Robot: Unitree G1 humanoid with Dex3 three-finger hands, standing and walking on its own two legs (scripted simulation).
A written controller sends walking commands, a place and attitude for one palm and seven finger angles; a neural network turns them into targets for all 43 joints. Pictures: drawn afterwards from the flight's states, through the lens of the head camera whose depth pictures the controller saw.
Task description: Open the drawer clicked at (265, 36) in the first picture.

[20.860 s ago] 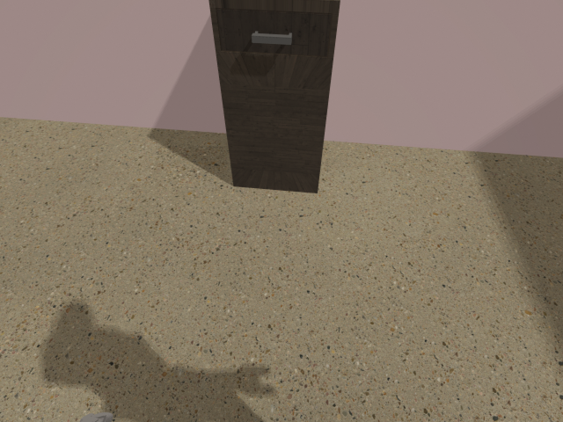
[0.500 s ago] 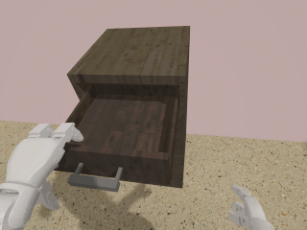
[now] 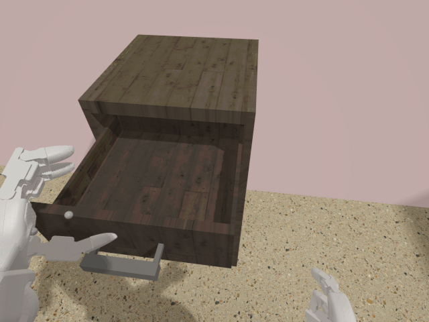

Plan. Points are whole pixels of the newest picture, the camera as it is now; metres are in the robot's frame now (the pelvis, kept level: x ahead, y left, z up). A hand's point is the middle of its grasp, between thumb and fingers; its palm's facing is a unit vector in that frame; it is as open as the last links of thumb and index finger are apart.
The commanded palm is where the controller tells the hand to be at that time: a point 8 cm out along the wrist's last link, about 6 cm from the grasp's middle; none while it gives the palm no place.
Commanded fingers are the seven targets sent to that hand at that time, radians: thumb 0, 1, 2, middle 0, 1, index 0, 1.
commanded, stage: draw the hand back to the body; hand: left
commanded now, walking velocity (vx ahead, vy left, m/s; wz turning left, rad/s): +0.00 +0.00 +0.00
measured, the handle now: (125, 255) +0.22 +0.20 +0.01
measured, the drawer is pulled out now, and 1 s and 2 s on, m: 0.30 0.30 0.30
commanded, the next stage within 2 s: step back with the hand held close in 0.64 s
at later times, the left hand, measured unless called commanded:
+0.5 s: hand (57, 217) +0.19 +0.24 +0.18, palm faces +0.44 -0.80 -0.42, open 8.2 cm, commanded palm +0.14 +0.28 +0.20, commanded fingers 0.00 0.90 0.90 -0.20 -0.30 -0.20 -0.30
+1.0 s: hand (61, 224) +0.19 +0.23 +0.18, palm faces +0.33 -0.79 -0.51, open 7.5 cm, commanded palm +0.11 +0.29 +0.20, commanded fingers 0.00 0.90 0.90 -0.20 -0.30 -0.20 -0.30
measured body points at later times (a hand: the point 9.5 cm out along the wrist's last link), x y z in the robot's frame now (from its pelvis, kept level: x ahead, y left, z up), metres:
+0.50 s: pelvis +0.01 +0.00 +0.00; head +0.01 -0.03 +0.45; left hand +0.16 +0.28 +0.21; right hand +0.22 -0.21 -0.08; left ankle -0.04 +0.12 -0.74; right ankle +0.01 -0.11 -0.74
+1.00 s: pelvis -0.01 +0.00 +0.00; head +0.02 -0.01 +0.45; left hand +0.16 +0.27 +0.20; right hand +0.17 -0.24 -0.09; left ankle -0.04 +0.12 -0.74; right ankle +0.01 -0.11 -0.74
